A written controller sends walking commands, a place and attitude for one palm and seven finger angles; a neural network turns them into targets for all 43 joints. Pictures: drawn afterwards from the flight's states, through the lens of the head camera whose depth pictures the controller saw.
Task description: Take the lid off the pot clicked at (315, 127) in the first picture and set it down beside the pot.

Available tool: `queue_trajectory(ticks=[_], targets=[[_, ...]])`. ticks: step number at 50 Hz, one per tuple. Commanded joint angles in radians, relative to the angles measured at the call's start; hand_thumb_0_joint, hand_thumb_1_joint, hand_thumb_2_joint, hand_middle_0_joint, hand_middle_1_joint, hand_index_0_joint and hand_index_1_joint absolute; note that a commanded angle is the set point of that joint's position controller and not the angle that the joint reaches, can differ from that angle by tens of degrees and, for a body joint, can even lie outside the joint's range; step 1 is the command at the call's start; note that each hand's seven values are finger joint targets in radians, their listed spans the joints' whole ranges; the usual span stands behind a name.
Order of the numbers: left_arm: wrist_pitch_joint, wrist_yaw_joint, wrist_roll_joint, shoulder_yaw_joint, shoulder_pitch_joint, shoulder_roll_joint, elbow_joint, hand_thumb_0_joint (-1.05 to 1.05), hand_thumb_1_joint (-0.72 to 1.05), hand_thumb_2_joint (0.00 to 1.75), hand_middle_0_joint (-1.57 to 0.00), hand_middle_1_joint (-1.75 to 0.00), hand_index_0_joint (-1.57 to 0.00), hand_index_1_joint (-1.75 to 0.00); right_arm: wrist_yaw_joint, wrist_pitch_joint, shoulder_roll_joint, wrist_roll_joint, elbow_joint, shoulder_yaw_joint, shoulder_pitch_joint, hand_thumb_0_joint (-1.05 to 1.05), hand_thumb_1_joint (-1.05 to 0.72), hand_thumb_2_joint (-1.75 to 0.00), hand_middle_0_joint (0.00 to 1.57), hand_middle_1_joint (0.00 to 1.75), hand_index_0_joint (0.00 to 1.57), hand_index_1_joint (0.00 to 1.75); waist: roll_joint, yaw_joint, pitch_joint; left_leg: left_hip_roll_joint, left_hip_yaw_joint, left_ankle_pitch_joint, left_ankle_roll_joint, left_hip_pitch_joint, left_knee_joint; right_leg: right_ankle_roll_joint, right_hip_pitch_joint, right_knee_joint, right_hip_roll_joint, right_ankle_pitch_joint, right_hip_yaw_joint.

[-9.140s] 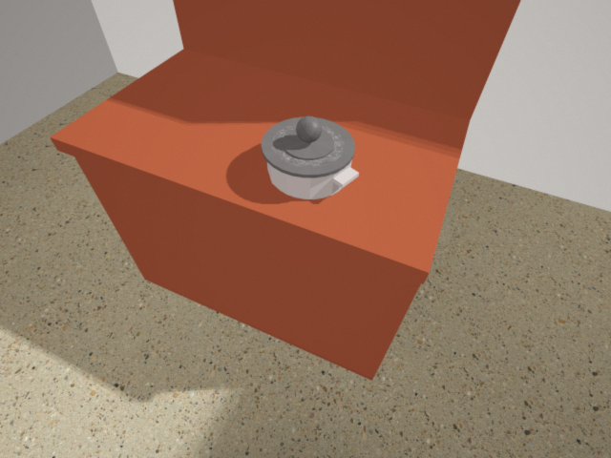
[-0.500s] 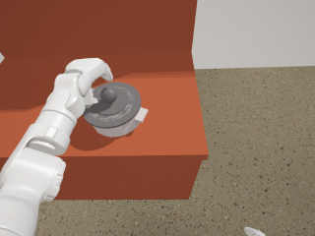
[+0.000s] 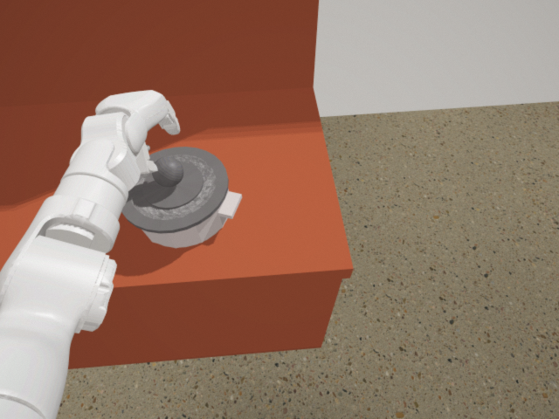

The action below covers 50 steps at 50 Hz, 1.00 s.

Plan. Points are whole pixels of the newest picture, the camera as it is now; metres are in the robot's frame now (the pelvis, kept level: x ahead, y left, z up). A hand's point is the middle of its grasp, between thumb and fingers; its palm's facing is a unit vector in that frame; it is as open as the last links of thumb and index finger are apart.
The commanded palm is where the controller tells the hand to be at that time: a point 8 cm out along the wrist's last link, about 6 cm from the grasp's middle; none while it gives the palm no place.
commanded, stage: move the open hand above the knob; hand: left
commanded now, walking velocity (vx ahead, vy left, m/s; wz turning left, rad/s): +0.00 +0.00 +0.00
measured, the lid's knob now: (168, 171) +0.52 +0.16 +0.03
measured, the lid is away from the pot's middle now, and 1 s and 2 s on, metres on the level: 0.00 0.00 0.00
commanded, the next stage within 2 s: lower the open fingers around the knob in 0.38 s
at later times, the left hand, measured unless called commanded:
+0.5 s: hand (145, 144) +0.49 +0.17 +0.12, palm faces -0.34 -0.05 -0.94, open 10.6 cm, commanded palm +0.49 +0.17 +0.18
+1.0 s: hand (153, 163) +0.48 +0.16 +0.09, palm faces -0.38 -0.04 -0.92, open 10.6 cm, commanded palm +0.49 +0.16 +0.14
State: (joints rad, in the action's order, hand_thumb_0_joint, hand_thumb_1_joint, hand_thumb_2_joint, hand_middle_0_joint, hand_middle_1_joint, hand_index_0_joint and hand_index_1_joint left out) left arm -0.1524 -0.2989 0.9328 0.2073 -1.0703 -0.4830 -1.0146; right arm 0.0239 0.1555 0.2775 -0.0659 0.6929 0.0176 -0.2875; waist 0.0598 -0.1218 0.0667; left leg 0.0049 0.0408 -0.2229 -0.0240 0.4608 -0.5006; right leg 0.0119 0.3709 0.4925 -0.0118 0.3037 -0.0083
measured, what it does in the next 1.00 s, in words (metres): stands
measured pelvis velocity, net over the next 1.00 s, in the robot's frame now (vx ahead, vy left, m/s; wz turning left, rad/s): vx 0.00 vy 0.00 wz -0.01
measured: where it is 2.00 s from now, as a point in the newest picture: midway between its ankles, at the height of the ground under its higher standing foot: outside the picture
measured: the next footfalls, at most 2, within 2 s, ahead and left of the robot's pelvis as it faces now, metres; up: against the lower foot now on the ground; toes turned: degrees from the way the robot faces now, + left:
none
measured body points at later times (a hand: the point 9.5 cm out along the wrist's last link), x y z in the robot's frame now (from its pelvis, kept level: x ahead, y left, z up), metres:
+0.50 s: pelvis +0.00 +0.01 +0.00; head +0.06 -0.01 +0.44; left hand +0.51 +0.17 +0.17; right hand +0.04 -0.26 -0.14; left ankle +0.01 +0.11 -0.74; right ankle -0.05 -0.13 -0.73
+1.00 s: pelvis +0.00 +0.00 +0.00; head +0.06 -0.01 +0.44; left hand +0.50 +0.16 +0.14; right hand +0.03 -0.27 -0.14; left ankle +0.01 +0.11 -0.74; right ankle -0.05 -0.13 -0.74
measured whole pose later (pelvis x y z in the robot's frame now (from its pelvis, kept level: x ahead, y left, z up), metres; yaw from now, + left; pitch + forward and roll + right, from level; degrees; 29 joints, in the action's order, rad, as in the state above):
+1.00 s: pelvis +0.00 +0.00 +0.00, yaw +0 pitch +12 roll +0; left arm -0.12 -0.25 0.94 0.22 -1.06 -0.46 -1.08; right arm 0.03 0.13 0.28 -0.06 0.72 0.03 -0.30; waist 0.05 -0.12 0.09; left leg 0.01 0.04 -0.23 -0.03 0.51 -0.53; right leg 0.01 0.42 0.52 -0.01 0.30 -0.01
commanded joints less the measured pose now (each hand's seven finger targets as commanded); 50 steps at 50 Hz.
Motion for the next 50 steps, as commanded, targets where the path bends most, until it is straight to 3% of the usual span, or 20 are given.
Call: queue_trajectory(ticks=[1, 3, 8, 10, 12, 14, 15, 19, 21, 25, 27, 30, 31, 34, 36, 38, 41, 44, 48, 50], targets=[[0.009, 0.033, 0.005, -0.043, -0.569, -0.225, 0.180, 0.00, -0.34, 1.40, -0.79, -0.08, -0.79, -0.08, 0.017, -0.044, 0.148, -0.001, -0.079, 0.045, -0.031, 0.00, -0.90, -0.90, 0.20, 0.30, 0.20, 0.30, -0.048, -0.021, 0.407, -0.035, -0.023, 0.320, -0.060, -0.377, -0.022, -0.034, 0.008, -0.046, 0.048, -0.397, 0.041], [0.023, 0.029, 0.006, -0.089, -0.554, -0.279, 0.179, 0.00, -0.34, 1.40, -0.79, -0.08, -0.79, -0.08, 0.021, -0.050, 0.154, 0.002, -0.081, 0.043, -0.039, 0.00, -0.90, -0.90, 0.20, 0.30, 0.20, 0.30, -0.050, -0.009, 0.435, -0.040, -0.024, 0.337, -0.060, -0.367, -0.023, -0.037, -0.017, -0.044, 0.046, -0.424, 0.035], [0.033, 0.017, 0.003, -0.009, -0.574, -0.170, 0.179, 0.00, -0.34, 1.40, -0.79, -0.08, -0.79, -0.08, 0.014, -0.054, 0.147, 0.001, -0.067, 0.049, -0.041, 0.00, -0.90, -0.90, 0.20, 0.30, 0.20, 0.30, -0.022, -0.026, 0.422, -0.031, -0.034, 0.388, -0.055, -0.415, -0.039, -0.039, 0.059, -0.038, 0.051, -0.400, 0.046], [0.039, 0.021, 0.000, -0.036, -0.599, -0.202, 0.216, 0.00, -0.34, 1.40, -0.79, -0.08, -0.79, -0.08, 0.009, -0.053, 0.150, 0.005, -0.067, 0.052, -0.045, 0.00, -0.90, -0.90, 0.20, 0.30, 0.20, 0.30, 0.001, -0.021, 0.451, -0.028, -0.041, 0.401, -0.052, -0.444, -0.038, -0.038, 0.061, -0.034, 0.052, -0.392, 0.045], [0.031, 0.029, 0.001, -0.023, -0.573, -0.182, 0.168, 0.00, -0.34, 1.40, -0.79, -0.08, -0.79, -0.08, 0.010, -0.052, 0.150, 0.003, -0.059, 0.048, -0.046, 0.00, -0.90, -0.90, 0.20, 0.30, 0.20, 0.30, -0.037, -0.024, 0.415, -0.029, -0.038, 0.362, -0.051, -0.414, -0.033, -0.038, 0.075, -0.036, 0.055, -0.370, 0.049], [0.023, 0.040, 0.000, -0.050, -0.574, -0.221, 0.134, 0.00, -0.34, 1.40, -0.79, -0.08, -0.79, -0.08, 0.013, -0.049, 0.156, 0.004, -0.057, 0.045, -0.046, 0.00, -0.90, -0.90, 0.20, 0.30, 0.20, 0.30, -0.056, -0.020, 0.398, -0.028, -0.030, 0.335, -0.051, -0.368, -0.027, -0.039, 0.044, -0.034, 0.051, -0.378, 0.045], [0.026, 0.046, 0.008, -0.066, -0.607, -0.247, 0.180, 0.00, -0.34, 1.40, -0.79, -0.08, -0.79, -0.08, 0.013, -0.053, 0.156, 0.005, -0.060, 0.046, -0.047, 0.00, -0.90, -0.90, 0.20, 0.30, 0.20, 0.30, -0.040, -0.015, 0.440, -0.031, -0.031, 0.336, -0.051, -0.384, -0.025, -0.039, 0.033, -0.034, 0.050, -0.386, 0.041], [0.007, 0.056, 0.017, -0.052, -0.589, -0.230, 0.125, 0.00, -0.34, 1.40, -0.79, -0.08, -0.79, -0.08, 0.014, -0.056, 0.153, 0.003, -0.059, 0.043, -0.043, 0.00, -0.90, -0.90, 0.20, 0.30, 0.20, 0.30, -0.031, -0.019, 0.408, -0.025, -0.030, 0.334, -0.048, -0.371, -0.027, -0.041, 0.047, -0.032, 0.050, -0.374, 0.046], [0.005, 0.054, 0.015, -0.033, -0.605, -0.200, 0.150, 0.00, -0.34, 1.40, -0.79, -0.08, -0.79, -0.08, 0.014, -0.061, 0.148, 0.004, -0.067, 0.046, -0.043, 0.00, -0.90, -0.90, 0.20, 0.30, 0.20, 0.30, -0.021, -0.020, 0.445, -0.027, -0.034, 0.350, -0.049, -0.398, -0.029, -0.040, 0.047, -0.032, 0.051, -0.374, 0.046], [0.016, 0.044, 0.020, -0.075, -0.590, -0.248, 0.169, 0.00, -0.34, 1.40, -0.79, -0.08, -0.79, -0.08, 0.012, -0.061, 0.151, 0.008, -0.069, 0.047, -0.051, 0.00, -0.90, -0.90, 0.20, 0.30, 0.20, 0.30, -0.030, -0.011, 0.479, -0.027, -0.038, 0.411, -0.051, -0.416, -0.040, -0.040, 0.026, -0.027, 0.052, -0.424, 0.041], [0.013, 0.038, 0.020, -0.030, -0.522, -0.180, 0.116, 0.00, -0.34, 1.40, -0.79, -0.08, -0.79, -0.08, 0.009, -0.057, 0.147, 0.006, -0.070, 0.046, -0.047, 0.00, -0.90, -0.90, 0.20, 0.30, 0.20, 0.30, -0.043, -0.013, 0.432, -0.028, -0.031, 0.408, -0.049, -0.392, -0.043, -0.038, 0.053, -0.027, 0.055, -0.415, 0.047], [0.014, 0.034, 0.011, -0.037, -0.498, -0.193, 0.083, 0.00, -0.34, 1.40, -0.79, -0.08, -0.79, -0.08, 0.008, -0.045, 0.156, 0.003, -0.064, 0.044, -0.047, 0.00, -0.90, -0.90, 0.20, 0.30, 0.20, 0.30, -0.075, -0.016, 0.383, -0.026, -0.023, 0.349, -0.049, -0.343, -0.035, -0.036, 0.055, -0.031, 0.054, -0.391, 0.046], [0.012, 0.033, 0.003, 0.000, -0.525, -0.150, 0.093, 0.00, -0.34, 1.40, -0.79, -0.08, -0.79, -0.08, 0.010, -0.044, 0.152, 0.001, -0.065, 0.043, -0.042, 0.00, -0.90, -0.90, 0.20, 0.30, 0.20, 0.30, -0.072, -0.025, 0.363, -0.027, -0.020, 0.322, -0.050, -0.332, -0.030, -0.037, 0.060, -0.034, 0.052, -0.374, 0.047], [0.042, 0.048, 0.006, -0.068, -0.628, -0.246, 0.199, 0.00, -0.34, 1.40, -0.79, -0.08, -0.79, -0.08, 0.021, -0.056, 0.155, 0.008, -0.063, 0.050, -0.056, 0.00, -0.90, -0.90, 0.20, 0.30, 0.20, 0.30, -0.024, -0.024, 0.449, -0.025, -0.026, 0.324, -0.055, -0.385, -0.032, -0.038, 0.037, -0.034, 0.049, -0.379, 0.035], [0.051, 0.067, 0.023, -0.098, -0.586, -0.278, 0.181, 0.00, -0.34, 1.40, -0.79, -0.08, -0.79, -0.08, 0.028, -0.063, 0.149, 0.011, -0.062, 0.050, -0.067, 0.00, -0.90, -0.90, 0.20, 0.30, 0.20, 0.30, -0.024, -0.015, 0.480, -0.026, -0.024, 0.361, -0.056, -0.396, -0.040, -0.040, 0.018, -0.027, 0.050, -0.410, 0.034], [0.045, 0.077, 0.028, -0.080, -0.516, -0.246, 0.112, 0.00, -0.34, 1.40, -0.79, -0.08, -0.79, -0.08, 0.029, -0.061, 0.147, 0.007, -0.057, 0.045, -0.069, 0.00, -0.90, -0.90, 0.20, 0.30, 0.20, 0.30, -0.059, -0.015, 0.447, -0.026, -0.021, 0.369, -0.053, -0.355, -0.038, -0.041, 0.029, -0.027, 0.054, -0.416, 0.038], [0.020, 0.083, 0.015, -0.013, -0.528, -0.155, 0.107, 0.00, -0.34, 1.40, -0.79, -0.08, -0.79, -0.08, 0.014, -0.057, 0.151, 0.006, -0.052, 0.049, -0.060, 0.00, -0.90, -0.90, 0.20, 0.30, 0.20, 0.30, -0.019, -0.021, 0.401, -0.020, -0.016, 0.333, -0.045, -0.351, -0.040, -0.040, 0.071, -0.024, 0.054, -0.376, 0.047], [0.044, 0.078, 0.014, -0.056, -0.556, -0.208, 0.188, 0.00, -0.34, 1.40, -0.79, -0.08, -0.79, -0.08, 0.016, -0.058, 0.149, 0.011, -0.062, 0.056, -0.064, 0.00, -0.90, -0.90, 0.20, 0.30, 0.20, 0.30, 0.005, -0.019, 0.499, -0.023, -0.025, 0.411, -0.052, -0.411, -0.059, -0.040, 0.036, -0.017, 0.052, -0.434, 0.034], [0.036, 0.081, 0.013, -0.023, -0.489, -0.153, 0.082, 0.00, -0.34, 1.40, -0.79, -0.08, -0.79, -0.08, 0.018, -0.052, 0.150, 0.006, -0.043, 0.053, -0.065, 0.00, -0.90, -0.90, 0.20, 0.30, 0.20, 0.30, -0.049, -0.027, 0.395, -0.023, -0.016, 0.353, -0.050, -0.342, -0.053, -0.040, 0.085, -0.024, 0.058, -0.390, 0.042], [0.036, 0.091, 0.012, -0.073, -0.517, -0.233, 0.102, 0.00, -0.34, 1.40, -0.79, -0.08, -0.79, -0.08, 0.024, -0.051, 0.159, 0.006, -0.042, 0.050, -0.069, 0.00, -0.90, -0.90, 0.20, 0.30, 0.20, 0.30, -0.077, -0.024, 0.412, -0.026, -0.010, 0.296, -0.055, -0.313, -0.044, -0.036, 0.041, -0.025, 0.054, -0.389, 0.033]])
